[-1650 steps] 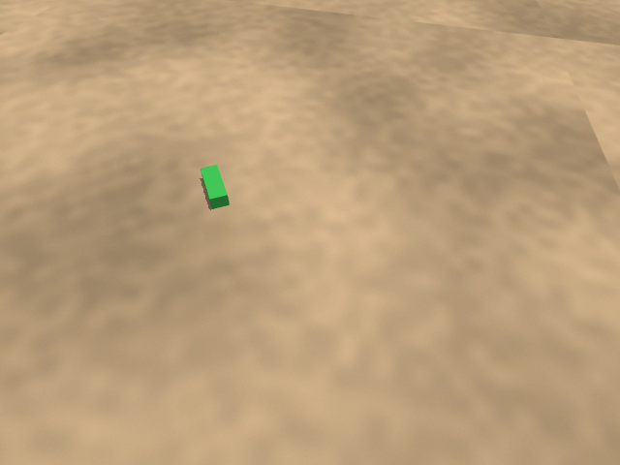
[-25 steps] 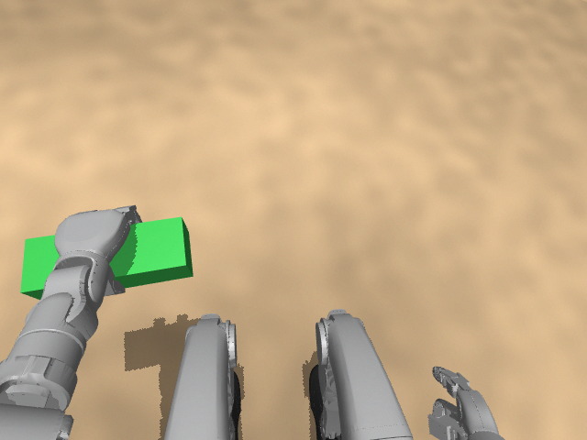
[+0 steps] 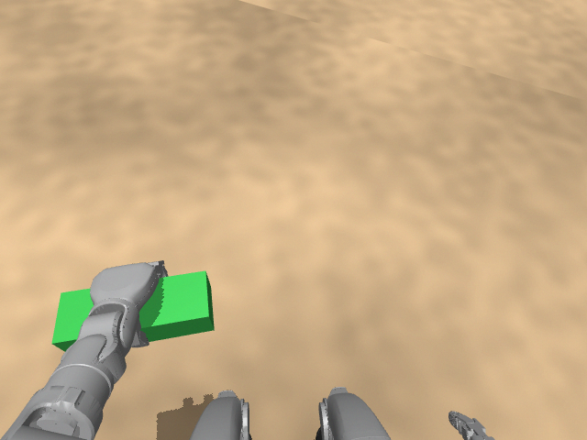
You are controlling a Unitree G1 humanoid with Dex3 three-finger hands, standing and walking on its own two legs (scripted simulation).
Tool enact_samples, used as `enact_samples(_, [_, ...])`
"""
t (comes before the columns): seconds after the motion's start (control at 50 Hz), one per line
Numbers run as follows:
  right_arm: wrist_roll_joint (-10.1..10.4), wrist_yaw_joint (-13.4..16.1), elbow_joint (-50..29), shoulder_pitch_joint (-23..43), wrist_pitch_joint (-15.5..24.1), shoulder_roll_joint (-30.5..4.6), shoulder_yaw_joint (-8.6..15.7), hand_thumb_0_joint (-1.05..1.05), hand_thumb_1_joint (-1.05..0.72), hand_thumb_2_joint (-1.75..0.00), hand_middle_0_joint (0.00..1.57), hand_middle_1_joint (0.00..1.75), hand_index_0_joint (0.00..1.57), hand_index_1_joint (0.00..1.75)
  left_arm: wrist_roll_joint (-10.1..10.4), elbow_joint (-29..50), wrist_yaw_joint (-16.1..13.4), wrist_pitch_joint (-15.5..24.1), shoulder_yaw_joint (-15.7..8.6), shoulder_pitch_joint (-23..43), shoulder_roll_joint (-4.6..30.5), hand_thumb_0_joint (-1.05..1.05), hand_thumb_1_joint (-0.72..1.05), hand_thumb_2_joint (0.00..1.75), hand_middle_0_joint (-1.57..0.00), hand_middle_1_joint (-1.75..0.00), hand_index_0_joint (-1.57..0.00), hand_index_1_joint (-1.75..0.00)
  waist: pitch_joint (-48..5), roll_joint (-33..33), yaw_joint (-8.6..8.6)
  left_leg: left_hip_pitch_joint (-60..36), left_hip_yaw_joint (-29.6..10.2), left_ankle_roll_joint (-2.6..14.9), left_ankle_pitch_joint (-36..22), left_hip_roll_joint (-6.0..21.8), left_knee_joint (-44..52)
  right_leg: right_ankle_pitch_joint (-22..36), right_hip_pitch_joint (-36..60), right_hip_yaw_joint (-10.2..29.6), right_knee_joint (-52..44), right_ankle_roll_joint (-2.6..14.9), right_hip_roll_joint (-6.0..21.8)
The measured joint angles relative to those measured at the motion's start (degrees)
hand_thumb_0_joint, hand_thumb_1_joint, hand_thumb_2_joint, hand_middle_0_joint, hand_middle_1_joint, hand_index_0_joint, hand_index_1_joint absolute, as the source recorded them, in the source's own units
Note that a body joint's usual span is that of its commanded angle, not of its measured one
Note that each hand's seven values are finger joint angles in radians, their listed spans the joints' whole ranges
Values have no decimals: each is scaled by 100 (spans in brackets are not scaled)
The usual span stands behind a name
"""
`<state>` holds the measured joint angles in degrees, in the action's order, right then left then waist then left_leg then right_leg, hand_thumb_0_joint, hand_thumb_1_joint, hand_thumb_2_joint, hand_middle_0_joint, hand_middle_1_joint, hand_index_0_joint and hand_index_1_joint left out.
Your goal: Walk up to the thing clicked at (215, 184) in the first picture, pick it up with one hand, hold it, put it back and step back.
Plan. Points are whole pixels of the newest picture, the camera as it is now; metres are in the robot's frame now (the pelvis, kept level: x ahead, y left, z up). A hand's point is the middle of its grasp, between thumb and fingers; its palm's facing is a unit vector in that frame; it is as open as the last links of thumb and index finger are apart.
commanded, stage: lift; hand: left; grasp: from above
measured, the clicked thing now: (140, 312) +0.33 +0.23 -0.12
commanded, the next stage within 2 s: hold in 0.28 s
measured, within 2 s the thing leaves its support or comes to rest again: neither
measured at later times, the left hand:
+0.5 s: hand (131, 281) +0.34 +0.22 -0.02, palm faces -0.44 -0.09 -0.89, open 11.1 cm
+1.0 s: hand (124, 267) +0.35 +0.22 +0.01, palm faces -0.43 -0.07 -0.90, open 11.1 cm
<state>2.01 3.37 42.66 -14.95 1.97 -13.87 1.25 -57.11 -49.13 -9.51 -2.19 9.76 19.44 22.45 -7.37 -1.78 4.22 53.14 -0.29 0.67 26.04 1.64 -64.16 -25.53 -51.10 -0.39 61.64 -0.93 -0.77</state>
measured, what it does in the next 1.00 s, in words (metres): rises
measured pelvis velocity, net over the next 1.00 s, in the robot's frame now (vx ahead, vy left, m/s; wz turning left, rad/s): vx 0.04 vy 0.00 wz -0.01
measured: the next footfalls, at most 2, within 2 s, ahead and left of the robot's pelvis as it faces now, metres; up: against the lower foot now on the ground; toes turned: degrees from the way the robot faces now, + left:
none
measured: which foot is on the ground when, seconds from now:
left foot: down 0.00-1.00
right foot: down 0.00-1.00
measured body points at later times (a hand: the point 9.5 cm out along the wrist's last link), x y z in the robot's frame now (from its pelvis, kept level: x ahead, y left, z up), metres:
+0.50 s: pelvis +0.03 +0.00 +0.06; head +0.08 -0.01 +0.50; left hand +0.36 +0.22 +0.03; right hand +0.12 -0.27 -0.07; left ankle +0.05 +0.11 -0.66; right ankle +0.04 -0.13 -0.66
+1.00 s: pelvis +0.04 +0.00 +0.07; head +0.06 -0.02 +0.52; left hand +0.37 +0.22 +0.07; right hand +0.15 -0.27 -0.05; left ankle +0.05 +0.11 -0.66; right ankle +0.04 -0.13 -0.66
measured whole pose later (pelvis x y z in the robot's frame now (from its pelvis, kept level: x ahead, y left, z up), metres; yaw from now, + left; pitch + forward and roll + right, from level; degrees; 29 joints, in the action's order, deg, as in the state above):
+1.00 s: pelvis +0.04 +0.00 +0.07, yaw -1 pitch +5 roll +0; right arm 2.9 1.8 40.4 -14.3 -1.7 -14.8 2.5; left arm -57.0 -44.0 -4.4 -2.5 11.7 16.5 20.9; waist -3.1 -2.3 1.5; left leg 22.9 1.9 0.4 17.4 0.7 -35.5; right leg -17.4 -22.4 1.6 35.1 -0.8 0.1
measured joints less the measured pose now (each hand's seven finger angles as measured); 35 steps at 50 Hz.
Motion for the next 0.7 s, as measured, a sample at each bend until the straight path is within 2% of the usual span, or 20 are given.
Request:
enact_samples(0.18, [-10, -60, 2, -52, -69, 8, 26, 1, -90, -90, 20, 30, 20, 30, 19, -35, -83, -74, 22, -18, -114, 0, -20, 76, -53, -83, -55, -76, 178, 10, -38, -940, 70, -6, -267, -29, 922, 257, 902, 61, -876, 0, 28])
enact_samples(0.32, [4, -87, -41, -51, -116, 0, 43, 1, -90, -90, 20, 30, 20, 30, 82, -51, -20, -80, 81, -74, -156, 0, -20, 76, -53, -83, -55, -76, 238, -3, -70, -1539, 106, -12, -439, -51, 1517, 417, 1475, 92, -1434, 3, 49])
enact_samples(0.54, [28, -107, -65, 22, -200, -60, 111, 1, -90, -90, 20, 30, 20, 30, -12, 36, 90, -9, 125, -143, -182, 0, -20, 75, -52, -83, -55, -76, 312, 6, -130, -2190, 141, -22, -600, -75, 2118, 562, 2097, 122, -1989, 9, 71])
enact_samples(0.7, [52, -132, -115, 26, -256, -95, 142, 1, -90, -89, 20, 30, 20, 30, 8, 158, 203, -22, 144, -167, -167, 0, -20, 75, -52, -83, -55, -76, 345, -7, -185, -2534, 164, -22, -694, -87, 2433, 645, 2419, 144, -2273, 10, 81])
